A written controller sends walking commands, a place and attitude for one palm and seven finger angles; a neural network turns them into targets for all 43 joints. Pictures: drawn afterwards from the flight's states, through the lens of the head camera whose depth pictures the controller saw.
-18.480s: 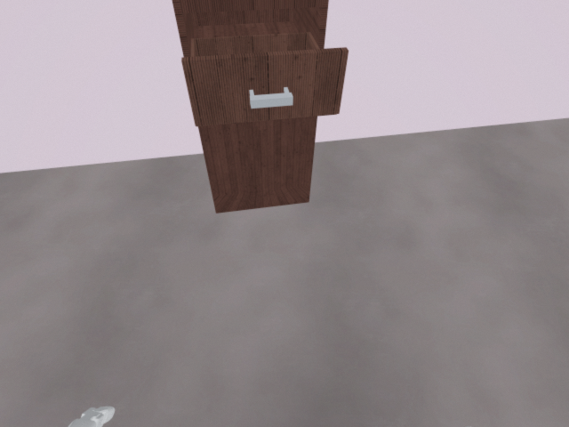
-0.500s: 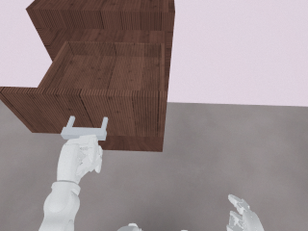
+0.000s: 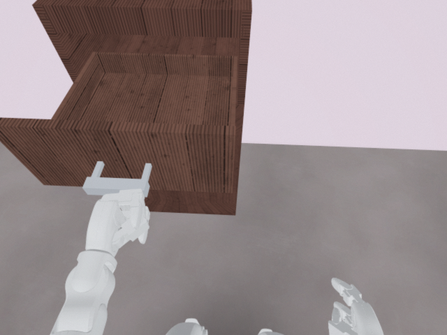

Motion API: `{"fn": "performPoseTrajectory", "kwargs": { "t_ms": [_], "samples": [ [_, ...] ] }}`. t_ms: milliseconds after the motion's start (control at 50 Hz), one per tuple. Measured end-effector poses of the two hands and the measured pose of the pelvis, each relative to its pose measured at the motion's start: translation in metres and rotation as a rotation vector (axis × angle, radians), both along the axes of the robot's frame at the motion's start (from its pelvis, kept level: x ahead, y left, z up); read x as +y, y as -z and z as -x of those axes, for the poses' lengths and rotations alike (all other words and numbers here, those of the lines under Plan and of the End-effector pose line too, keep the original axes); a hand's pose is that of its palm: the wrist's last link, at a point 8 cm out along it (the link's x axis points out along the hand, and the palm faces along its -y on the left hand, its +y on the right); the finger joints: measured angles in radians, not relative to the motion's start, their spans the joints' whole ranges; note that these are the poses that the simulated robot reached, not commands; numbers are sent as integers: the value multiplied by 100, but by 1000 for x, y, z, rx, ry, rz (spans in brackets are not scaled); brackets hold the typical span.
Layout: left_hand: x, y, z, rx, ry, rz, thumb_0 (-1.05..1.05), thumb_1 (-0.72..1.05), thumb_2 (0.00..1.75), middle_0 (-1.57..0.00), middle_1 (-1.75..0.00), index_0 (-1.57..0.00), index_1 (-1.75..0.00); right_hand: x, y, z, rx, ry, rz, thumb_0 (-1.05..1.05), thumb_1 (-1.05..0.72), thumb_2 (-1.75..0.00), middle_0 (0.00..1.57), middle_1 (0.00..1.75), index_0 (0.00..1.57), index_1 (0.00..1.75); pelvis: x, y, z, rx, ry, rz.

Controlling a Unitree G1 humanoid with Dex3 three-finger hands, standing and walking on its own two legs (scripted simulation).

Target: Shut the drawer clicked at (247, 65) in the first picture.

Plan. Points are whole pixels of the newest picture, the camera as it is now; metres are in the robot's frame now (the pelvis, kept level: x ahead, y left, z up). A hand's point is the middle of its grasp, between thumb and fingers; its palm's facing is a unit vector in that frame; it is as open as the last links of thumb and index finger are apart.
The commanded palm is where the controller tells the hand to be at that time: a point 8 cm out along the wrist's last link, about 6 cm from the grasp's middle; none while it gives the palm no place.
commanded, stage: push the drawer shut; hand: left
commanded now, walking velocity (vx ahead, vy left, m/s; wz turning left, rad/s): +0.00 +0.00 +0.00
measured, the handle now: (120, 177) +0.38 +0.20 +0.06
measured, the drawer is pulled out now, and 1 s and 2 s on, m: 0.29 0.17 0.06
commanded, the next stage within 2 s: none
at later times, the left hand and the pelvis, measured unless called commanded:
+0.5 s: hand (147, 197) +0.34 +0.15 +0.05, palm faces -0.02 -1.00 -0.04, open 3.1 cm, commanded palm +0.34 +0.20 +0.06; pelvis -0.02 +0.00 +0.00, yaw +0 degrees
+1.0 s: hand (154, 164) +0.42 +0.15 +0.05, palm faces -0.02 -1.00 -0.03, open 3.1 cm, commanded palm +0.41 +0.20 +0.06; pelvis -0.02 +0.01 -0.01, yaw -1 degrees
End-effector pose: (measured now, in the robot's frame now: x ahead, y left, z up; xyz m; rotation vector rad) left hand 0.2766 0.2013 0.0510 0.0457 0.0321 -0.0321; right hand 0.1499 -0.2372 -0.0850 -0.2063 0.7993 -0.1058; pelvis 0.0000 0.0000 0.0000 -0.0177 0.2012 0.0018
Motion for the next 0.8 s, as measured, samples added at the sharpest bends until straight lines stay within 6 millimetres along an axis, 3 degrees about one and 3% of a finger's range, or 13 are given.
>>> {"fn": "performPoseTrajectory", "kwargs": {
  "t_ms": [360,800],
  "samples": [
    [6,1,-30,-18,-14,6,0,76,95,-140,-160,-140,-160,-13,11,30,68,36,20,1,-91,-90,20,30,20,30,-4,1,11,1,-6,1],
    [5,1,-87,-27,-3,3,1,76,95,-140,-160,-140,-160,-10,19,82,204,88,38,1,-91,-90,20,30,20,30,8,3,19,27,2,11]
  ]
}}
